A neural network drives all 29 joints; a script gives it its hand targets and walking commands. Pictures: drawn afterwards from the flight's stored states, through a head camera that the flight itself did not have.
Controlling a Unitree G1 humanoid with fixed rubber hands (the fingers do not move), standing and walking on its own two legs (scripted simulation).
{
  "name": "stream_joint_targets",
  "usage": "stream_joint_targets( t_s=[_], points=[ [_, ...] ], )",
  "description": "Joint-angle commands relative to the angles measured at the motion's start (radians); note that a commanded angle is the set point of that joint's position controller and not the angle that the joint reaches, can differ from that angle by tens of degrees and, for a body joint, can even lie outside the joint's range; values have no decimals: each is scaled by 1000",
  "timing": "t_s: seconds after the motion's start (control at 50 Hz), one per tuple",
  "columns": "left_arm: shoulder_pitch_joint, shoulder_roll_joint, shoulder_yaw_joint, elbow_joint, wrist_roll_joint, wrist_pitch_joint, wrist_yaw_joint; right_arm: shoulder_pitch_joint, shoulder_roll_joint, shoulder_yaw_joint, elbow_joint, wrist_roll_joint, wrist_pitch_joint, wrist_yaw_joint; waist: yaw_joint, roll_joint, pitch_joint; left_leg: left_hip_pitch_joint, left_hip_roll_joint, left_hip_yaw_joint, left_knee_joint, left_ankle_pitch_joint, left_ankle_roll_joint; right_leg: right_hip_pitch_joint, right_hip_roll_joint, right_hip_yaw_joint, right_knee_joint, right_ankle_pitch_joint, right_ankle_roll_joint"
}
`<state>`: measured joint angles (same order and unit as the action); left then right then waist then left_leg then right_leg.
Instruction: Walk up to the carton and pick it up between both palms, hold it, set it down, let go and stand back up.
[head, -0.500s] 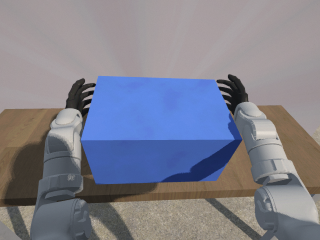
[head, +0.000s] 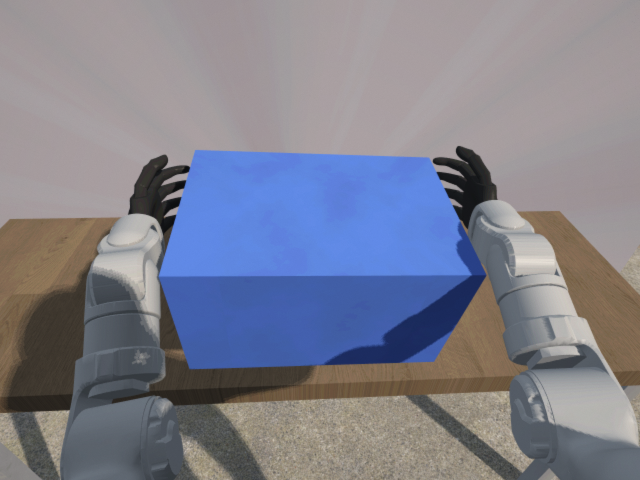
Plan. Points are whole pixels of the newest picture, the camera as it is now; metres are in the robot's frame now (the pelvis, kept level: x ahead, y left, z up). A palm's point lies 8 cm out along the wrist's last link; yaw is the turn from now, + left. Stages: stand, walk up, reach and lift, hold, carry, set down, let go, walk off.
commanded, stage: hold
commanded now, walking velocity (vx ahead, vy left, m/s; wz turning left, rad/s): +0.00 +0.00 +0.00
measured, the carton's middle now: (316, 257) +0.35 +0.03 +0.14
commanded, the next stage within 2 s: none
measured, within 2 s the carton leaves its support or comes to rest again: neither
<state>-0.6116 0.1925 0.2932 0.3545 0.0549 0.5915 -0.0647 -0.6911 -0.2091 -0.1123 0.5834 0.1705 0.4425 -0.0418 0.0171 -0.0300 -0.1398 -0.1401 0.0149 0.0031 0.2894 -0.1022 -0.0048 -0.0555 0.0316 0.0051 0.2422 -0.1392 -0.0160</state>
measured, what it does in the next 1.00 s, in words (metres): stands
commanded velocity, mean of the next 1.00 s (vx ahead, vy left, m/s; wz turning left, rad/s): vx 0.00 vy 0.00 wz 0.00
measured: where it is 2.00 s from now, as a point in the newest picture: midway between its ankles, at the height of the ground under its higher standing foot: outside the picture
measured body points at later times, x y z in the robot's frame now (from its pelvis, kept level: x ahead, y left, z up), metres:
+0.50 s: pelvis +0.00 +0.00 +0.00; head -0.07 +0.02 +0.44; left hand +0.36 +0.24 +0.21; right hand +0.39 -0.17 +0.21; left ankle +0.04 +0.12 -0.75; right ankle +0.00 -0.11 -0.75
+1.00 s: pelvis +0.00 +0.00 +0.00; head -0.07 +0.02 +0.44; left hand +0.36 +0.24 +0.21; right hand +0.39 -0.17 +0.21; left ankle +0.04 +0.12 -0.75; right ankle +0.00 -0.11 -0.75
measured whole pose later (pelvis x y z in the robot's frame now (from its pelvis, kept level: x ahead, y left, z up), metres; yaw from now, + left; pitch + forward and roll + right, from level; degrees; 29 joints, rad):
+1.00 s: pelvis +0.00 +0.00 +0.00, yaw +0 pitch -2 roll -1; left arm -0.63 0.19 0.30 0.33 0.08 0.64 -0.09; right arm -0.71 -0.21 -0.12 0.58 0.17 0.47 -0.04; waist 0.01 -0.03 -0.14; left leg -0.14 0.01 0.00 0.28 -0.09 0.00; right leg -0.06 0.03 0.01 0.24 -0.14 -0.02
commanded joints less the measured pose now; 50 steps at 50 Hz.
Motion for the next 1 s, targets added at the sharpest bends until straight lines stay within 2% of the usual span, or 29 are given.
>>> stream_joint_targets(
  t_s=[0.0, 0.04, 0.1, 0.16, 0.18, 0.2, 0.22, 0.3, 0.34, 0.38, 0.4, 0.42, 0.46, 0.48, 0.56, 0.62, 0.64, 0.68, 0.7, 0.74, 0.78, 0.8, 0.84, 0.86, 0.88, 0.92, 0.94, 0.96, 0.98],
  points=[
    [-671, -562, -469, -352, -112, 2, -147, -715, 520, 322, -371, 130, -49, 85, -162, 45, -305, 167, -47, -8, -11, 187, -14, 62, -6, -2, -1, 291, 25],
    [-588, -532, -391, -169, -56, 35, -159, -712, 484, 283, -272, 99, -32, 95, -143, 26, -143, 116, -50, -3, -39, 71, 8, 1, -7, -10, -35, 144, 25],
    [-596, -522, -371, -180, -56, 42, -171, -685, 457, 259, -259, 89, -24, 103, -138, -17, -170, 111, -45, 7, -49, 48, 15, -1, -9, 2, -37, 104, 16],
    [-621, -499, -321, -111, -14, 53, -185, -714, 447, 218, -194, 68, -17, 113, -134, 8, -83, 81, -48, 24, -74, -50, 24, -1, -17, 6, -52, 10, 15],
    [-663, -527, -366, -184, -41, 44, -182, -682, 482, 237, -192, 57, -24, 109, -155, 15, -158, 103, -39, 10, -76, -11, 20, 18, -16, 11, -41, 62, 8],
    [-624, -516, -349, -125, -30, 45, -183, -701, 462, 224, -174, 51, -21, 107, -151, 19, -117, 85, -40, 17, -69, -33, 19, 2, -23, 3, -41, 53, 15],
    [-674, -519, -369, -178, -43, 37, -184, -695, 476, 224, -194, 57, -23, 110, -163, 9, -159, 87, -39, 11, -68, -26, 18, 22, -16, 13, -37, 61, 13],
    [-657, -563, -427, -266, -87, 27, -169, -735, 498, 281, -305, 103, -47, 106, -160, 28, -286, 131, -47, 7, -31, 103, 7, 81, -14, 2, -5, 203, 13],
    [-630, -522, -390, -201, -62, 41, -172, -680, 468, 264, -231, 92, -28, 106, -155, 29, -171, 102, -51, 6, -41, 56, 13, 21, -16, 3, -26, 155, 24],
    [-574, -557, -396, -201, -62, 43, -174, -727, 486, 303, -343, 97, -40, 100, -138, -8, -229, 140, -49, 12, -34, 101, 15, 25, -10, -3, -28, 168, 24],
    [-604, -548, -386, -180, -63, 45, -177, -743, 480, 268, -300, 94, -34, 98, -159, -12, -190, 122, -54, 13, -41, 69, 18, 20, -6, -2, -29, 156, 19],
    [-599, -543, -391, -206, -57, 40, -175, -696, 487, 280, -266, 90, -33, 98, -153, 30, -197, 134, -46, 7, -38, 102, 10, 13, -10, -3, -31, 165, 20],
    [-611, -532, -366, -144, -35, 44, -184, -706, 470, 250, -221, 54, -22, 99, -167, -9, -115, 95, -52, 10, -60, -10, 32, -7, -19, 4, -51, 70, 20],
    [-624, -516, -347, -187, -35, 40, -185, -686, 492, 257, -246, 63, -26, 105, -141, -19, -166, 106, -45, 18, -62, 16, 35, 16, -19, 0, -40, 93, 24],
    [-646, -538, -378, -177, -51, 41, -175, -731, 473, 246, -234, 71, -34, 108, -149, 33, -174, 110, -47, 17, -47, 26, 13, -11, -11, -4, -33, 95, 14],
    [-571, -515, -344, -146, -33, 52, -185, -672, 450, 247, -231, 64, -17, 103, -162, -24, -121, 102, -45, 10, -58, 22, 31, 26, -19, 8, -38, 104, 16],
    [-643, -528, -375, -223, -53, 34, -180, -727, 497, 280, -284, 95, -37, 108, -129, 1, -246, 113, -52, 15, -46, 56, 32, 54, -14, 14, -26, 148, 24],
    [-582, -531, -371, -212, -45, 41, -177, -731, 482, 287, -314, 96, -34, 103, -136, 15, -229, 140, -49, 5, -41, 108, 15, 49, -14, -4, -27, 185, 27],
    [-565, -537, -397, -223, -56, 47, -178, -666, 464, 276, -283, 92, -27, 97, -172, 29, -180, 142, -39, -6, -45, 139, 3, 48, -9, 3, -30, 226, 20],
    [-561, -542, -391, -231, -56, 54, -183, -675, 449, 269, -307, 106, -29, 96, -167, 27, -193, 146, -47, 6, -30, 143, 5, 52, -11, 6, -32, 241, 20],
    [-543, -526, -373, -271, -41, 45, -178, -679, 493, 322, -342, 123, -25, 93, -138, 1, -249, 155, -53, 4, -17, 169, 15, 73, -10, 2, -7, 267, 28],
    [-581, -518, -372, -207, -34, 51, -180, -695, 474, 299, -288, 102, -15, 92, -146, 7, -157, 130, -51, 6, -35, 95, 22, 12, -11, -5, -30, 183, 28],
    [-591, -507, -357, -222, -40, 46, -178, -701, 484, 300, -302, 105, -23, 99, -126, -3, -177, 122, -53, 6, -40, 90, 20, 34, -12, -2, -23, 169, 26],
    [-553, -547, -400, -249, -67, 51, -180, -713, 487, 320, -364, 120, -30, 93, -139, 8, -226, 137, -52, 9, -22, 154, 11, 54, -5, 0, -18, 223, 26],
    [-602, -528, -366, -173, -39, 48, -179, -720, 461, 268, -260, 95, -17, 99, -145, 36, -148, 118, -54, 7, -45, 42, 17, 10, -15, 11, -46, 103, 22],
    [-643, -555, -416, -251, -77, 49, -173, -729, 455, 265, -308, 98, -28, 108, -163, 32, -194, 129, -42, 2, -41, 65, 4, 15, -8, -2, -19, 117, 6],
    [-614, -541, -394, -236, -61, 47, -168, -736, 473, 282, -318, 104, -32, 108, -128, 16, -200, 129, -38, 6, -42, 74, 11, 6, -11, 8, -23, 121, 9],
    [-595, -554, -382, -233, -63, 47, -172, -725, 477, 284, -321, 105, -32, 106, -136, -6, -201, 125, -42, 2, -31, 101, 11, 37, -12, 2, -16, 174, 13],
    [-622, -522, -358, -212, -50, 44, -171, -733, 490, 303, -288, 106, -28, 105, -115, -2, -180, 115, -47, 11, -42, 65, 20, 17, -14, 4, -30, 121, 24]
  ],
)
